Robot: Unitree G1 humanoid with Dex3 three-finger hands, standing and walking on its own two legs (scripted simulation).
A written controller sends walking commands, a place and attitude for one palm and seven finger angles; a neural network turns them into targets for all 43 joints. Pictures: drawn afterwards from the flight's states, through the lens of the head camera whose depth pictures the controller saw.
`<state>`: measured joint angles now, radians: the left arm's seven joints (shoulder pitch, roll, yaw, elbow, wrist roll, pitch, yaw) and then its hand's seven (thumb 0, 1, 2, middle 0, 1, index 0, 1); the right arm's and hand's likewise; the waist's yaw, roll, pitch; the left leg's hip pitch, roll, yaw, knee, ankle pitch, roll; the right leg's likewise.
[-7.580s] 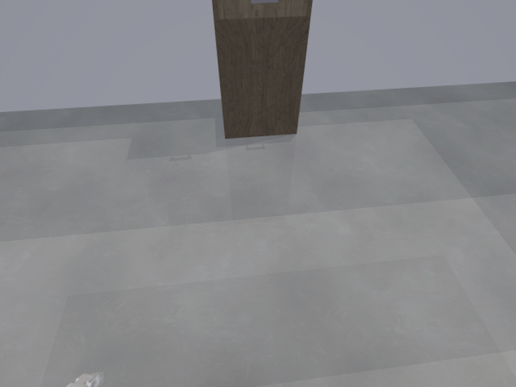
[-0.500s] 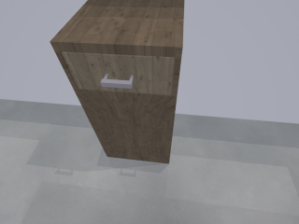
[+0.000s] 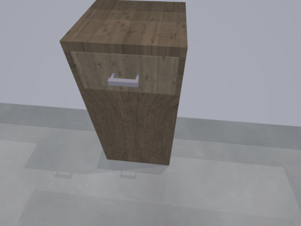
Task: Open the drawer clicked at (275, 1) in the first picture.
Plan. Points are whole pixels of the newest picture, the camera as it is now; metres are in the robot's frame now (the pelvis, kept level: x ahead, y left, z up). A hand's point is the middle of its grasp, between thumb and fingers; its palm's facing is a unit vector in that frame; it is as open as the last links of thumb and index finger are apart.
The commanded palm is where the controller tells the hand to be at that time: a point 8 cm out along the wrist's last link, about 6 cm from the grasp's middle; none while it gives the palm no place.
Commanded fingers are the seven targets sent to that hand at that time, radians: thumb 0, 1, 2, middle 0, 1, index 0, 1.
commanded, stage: look again from close up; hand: left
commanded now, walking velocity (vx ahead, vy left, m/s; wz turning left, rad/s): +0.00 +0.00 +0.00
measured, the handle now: (124, 79) +0.63 +0.15 +0.02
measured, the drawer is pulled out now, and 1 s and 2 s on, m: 0.00 0.00 0.00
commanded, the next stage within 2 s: shuffle to correct the standing spot in 0.46 s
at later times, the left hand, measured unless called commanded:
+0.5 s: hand out of the picture +0.01 +0.18 -0.18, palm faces +0.02 -0.98 -0.21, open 7.4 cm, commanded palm none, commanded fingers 0.00 0.90 0.90 -0.20 -0.30 -0.20 -0.30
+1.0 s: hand out of the picture +0.03 +0.17 -0.20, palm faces +0.05 -0.99 -0.15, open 7.4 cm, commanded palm none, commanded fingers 0.00 0.90 0.90 -0.20 -0.30 -0.20 -0.30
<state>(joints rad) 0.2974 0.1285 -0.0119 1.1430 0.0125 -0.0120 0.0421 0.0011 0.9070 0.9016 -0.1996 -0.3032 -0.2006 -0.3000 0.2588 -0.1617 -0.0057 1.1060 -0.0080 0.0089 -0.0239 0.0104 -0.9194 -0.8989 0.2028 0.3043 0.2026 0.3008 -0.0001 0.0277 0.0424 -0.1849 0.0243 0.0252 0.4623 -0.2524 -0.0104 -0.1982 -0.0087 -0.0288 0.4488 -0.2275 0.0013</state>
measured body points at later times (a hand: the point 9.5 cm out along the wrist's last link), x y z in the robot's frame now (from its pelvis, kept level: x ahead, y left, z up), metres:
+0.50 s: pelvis +0.00 +0.01 +0.00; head +0.01 +0.00 +0.45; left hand +0.01 +0.24 -0.16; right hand -0.01 -0.20 -0.17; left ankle +0.00 +0.12 -0.74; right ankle +0.01 -0.12 -0.74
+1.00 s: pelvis +0.08 +0.00 -0.02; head +0.10 +0.02 +0.43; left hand +0.03 +0.22 -0.18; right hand +0.08 -0.22 -0.17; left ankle +0.00 +0.12 -0.74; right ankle +0.01 -0.11 -0.72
